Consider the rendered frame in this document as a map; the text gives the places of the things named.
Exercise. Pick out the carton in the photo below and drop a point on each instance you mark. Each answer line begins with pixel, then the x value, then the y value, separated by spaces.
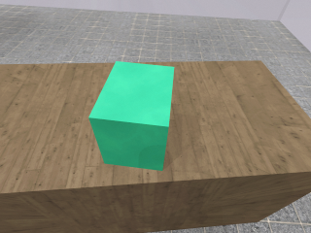
pixel 130 119

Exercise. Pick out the pedestal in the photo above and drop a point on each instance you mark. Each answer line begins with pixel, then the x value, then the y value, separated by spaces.
pixel 238 150

